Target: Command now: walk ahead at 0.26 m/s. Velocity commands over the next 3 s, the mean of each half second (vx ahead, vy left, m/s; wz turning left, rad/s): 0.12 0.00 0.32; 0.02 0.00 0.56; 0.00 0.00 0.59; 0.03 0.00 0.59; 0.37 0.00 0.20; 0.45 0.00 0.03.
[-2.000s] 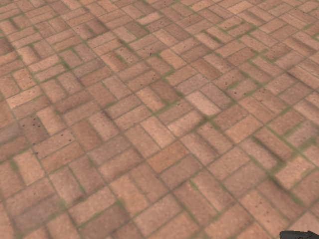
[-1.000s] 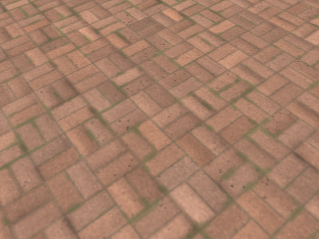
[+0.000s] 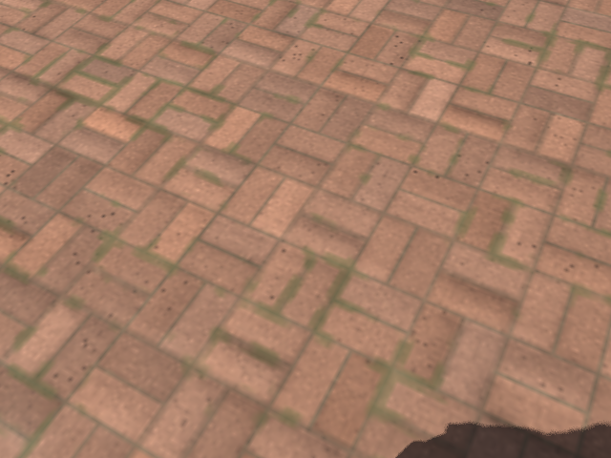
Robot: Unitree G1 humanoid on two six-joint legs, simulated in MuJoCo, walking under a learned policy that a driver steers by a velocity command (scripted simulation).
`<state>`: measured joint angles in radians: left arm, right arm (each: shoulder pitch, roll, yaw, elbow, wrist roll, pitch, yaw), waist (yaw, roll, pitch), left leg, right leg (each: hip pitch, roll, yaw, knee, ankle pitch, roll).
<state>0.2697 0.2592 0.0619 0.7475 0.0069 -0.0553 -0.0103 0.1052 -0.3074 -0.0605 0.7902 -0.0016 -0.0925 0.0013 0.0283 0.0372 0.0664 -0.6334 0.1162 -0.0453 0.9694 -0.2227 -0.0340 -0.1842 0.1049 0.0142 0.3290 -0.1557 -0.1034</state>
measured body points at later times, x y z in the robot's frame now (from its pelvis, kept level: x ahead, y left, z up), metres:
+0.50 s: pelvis +0.16 +0.03 -0.01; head +0.20 +0.05 +0.44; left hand +0.26 +0.33 -0.12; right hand +0.35 -0.22 -0.11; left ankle +0.23 +0.13 -0.75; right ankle +0.22 -0.12 -0.71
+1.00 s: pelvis +0.19 +0.00 -0.01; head +0.22 +0.02 +0.44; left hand +0.15 +0.31 -0.11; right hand +0.47 -0.14 -0.10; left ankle +0.12 +0.12 -0.71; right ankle +0.25 -0.11 -0.75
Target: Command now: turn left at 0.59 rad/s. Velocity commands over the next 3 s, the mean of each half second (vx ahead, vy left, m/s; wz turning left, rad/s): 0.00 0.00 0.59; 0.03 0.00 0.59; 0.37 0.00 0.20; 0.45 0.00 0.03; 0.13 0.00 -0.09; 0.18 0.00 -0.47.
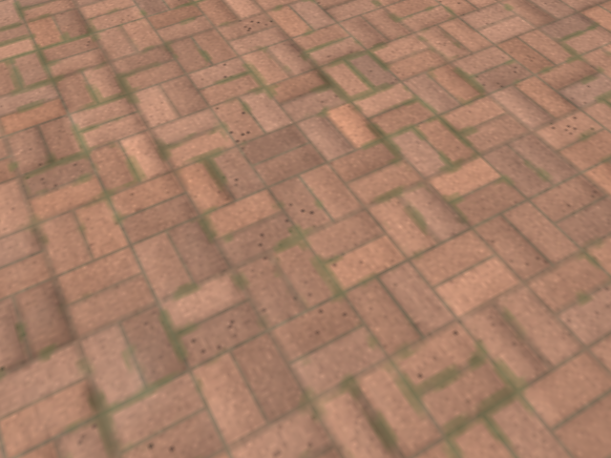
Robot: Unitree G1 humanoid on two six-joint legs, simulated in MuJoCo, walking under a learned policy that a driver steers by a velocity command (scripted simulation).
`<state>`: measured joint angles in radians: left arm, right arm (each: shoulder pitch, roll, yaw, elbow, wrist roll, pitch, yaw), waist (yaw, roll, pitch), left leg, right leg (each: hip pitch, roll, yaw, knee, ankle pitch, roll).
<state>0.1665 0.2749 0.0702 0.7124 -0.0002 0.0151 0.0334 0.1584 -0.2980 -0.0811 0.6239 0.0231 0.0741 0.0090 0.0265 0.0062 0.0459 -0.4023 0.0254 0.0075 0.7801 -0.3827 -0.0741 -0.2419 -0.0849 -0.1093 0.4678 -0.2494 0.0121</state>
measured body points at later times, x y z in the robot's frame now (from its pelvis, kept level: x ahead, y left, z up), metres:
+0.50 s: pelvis +0.00 +0.01 -0.01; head +0.04 +0.02 +0.44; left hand +0.09 +0.33 -0.09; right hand +0.25 -0.22 -0.09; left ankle +0.00 +0.13 -0.74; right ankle +0.05 -0.10 -0.74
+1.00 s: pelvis -0.02 +0.05 -0.01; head -0.01 +0.08 +0.44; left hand -0.07 +0.37 -0.12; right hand +0.26 -0.10 -0.08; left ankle -0.08 +0.12 -0.74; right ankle +0.04 -0.10 -0.69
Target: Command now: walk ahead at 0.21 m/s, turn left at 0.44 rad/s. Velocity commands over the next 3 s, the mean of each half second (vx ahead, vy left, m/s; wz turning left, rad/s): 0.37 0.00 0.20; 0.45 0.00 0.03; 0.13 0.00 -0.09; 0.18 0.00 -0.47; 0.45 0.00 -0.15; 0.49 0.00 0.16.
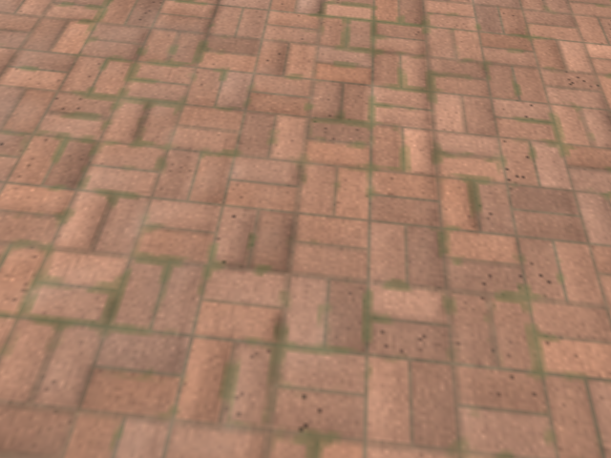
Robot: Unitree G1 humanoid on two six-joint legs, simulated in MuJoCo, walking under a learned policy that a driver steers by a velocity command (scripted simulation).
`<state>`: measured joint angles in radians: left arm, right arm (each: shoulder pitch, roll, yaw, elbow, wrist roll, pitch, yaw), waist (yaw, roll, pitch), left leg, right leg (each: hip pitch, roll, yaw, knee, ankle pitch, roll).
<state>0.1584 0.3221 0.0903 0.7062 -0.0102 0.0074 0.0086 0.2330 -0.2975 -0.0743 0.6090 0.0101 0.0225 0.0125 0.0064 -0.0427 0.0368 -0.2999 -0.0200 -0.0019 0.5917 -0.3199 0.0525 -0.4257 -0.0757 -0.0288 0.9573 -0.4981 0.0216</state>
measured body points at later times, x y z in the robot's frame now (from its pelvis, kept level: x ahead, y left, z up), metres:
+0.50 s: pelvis +0.20 -0.03 -0.01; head +0.24 -0.03 +0.44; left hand +0.41 +0.23 -0.08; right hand +0.22 -0.33 -0.13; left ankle +0.00 +0.09 -0.71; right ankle +0.31 -0.13 -0.73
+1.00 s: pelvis +0.48 +0.00 -0.01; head +0.52 +0.01 +0.44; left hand +0.45 +0.29 -0.14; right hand +0.73 -0.21 -0.08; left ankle +0.62 +0.11 -0.73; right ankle +0.31 -0.13 -0.72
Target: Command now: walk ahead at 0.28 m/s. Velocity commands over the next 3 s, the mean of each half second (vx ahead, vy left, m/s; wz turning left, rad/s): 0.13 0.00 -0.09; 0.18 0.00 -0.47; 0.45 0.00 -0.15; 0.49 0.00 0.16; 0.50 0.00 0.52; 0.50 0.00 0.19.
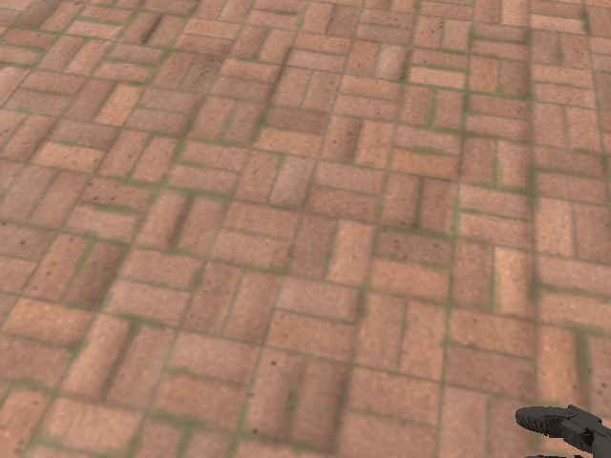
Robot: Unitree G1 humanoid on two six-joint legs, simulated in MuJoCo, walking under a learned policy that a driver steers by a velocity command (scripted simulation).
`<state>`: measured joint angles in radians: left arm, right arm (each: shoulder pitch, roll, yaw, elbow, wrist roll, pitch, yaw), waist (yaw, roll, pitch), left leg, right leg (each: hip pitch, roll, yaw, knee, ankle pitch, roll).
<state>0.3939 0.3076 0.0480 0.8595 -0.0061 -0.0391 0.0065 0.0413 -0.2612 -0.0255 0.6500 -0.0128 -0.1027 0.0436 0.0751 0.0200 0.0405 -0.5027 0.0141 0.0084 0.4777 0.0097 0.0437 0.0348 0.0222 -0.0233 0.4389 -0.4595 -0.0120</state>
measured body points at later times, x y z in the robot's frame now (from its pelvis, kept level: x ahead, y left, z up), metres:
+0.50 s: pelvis +0.12 +0.00 +0.01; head +0.14 -0.02 +0.46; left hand +0.25 +0.27 -0.09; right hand +0.24 -0.28 -0.11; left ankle +0.14 +0.10 -0.72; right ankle +0.14 -0.14 -0.72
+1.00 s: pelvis +0.18 -0.08 +0.02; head +0.19 -0.11 +0.47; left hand +0.37 +0.15 -0.07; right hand +0.20 -0.39 -0.10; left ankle +0.19 +0.07 -0.64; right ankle +0.12 -0.15 -0.72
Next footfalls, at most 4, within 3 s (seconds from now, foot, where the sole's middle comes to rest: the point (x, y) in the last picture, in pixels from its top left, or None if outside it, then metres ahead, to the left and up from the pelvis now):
0.36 right None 0.18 -0.14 -0.76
0.88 right None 0.16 -0.17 -0.76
1.36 left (381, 403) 0.57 -0.09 -0.76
1.86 right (531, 344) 0.74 -0.44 -0.76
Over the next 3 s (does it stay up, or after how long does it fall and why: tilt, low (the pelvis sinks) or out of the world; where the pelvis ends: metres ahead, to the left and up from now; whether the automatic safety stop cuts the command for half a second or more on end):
stays up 1.24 -0.35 0.00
